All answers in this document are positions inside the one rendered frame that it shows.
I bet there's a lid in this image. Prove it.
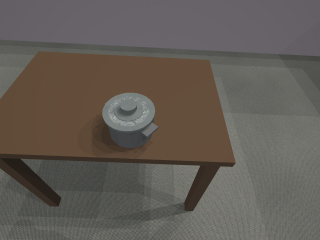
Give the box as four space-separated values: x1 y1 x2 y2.
102 92 155 133

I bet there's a table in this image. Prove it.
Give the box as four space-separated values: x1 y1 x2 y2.
0 51 236 211

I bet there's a pot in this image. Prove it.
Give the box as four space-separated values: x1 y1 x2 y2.
104 102 159 148

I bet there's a knob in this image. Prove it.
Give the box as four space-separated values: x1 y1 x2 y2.
120 99 137 114

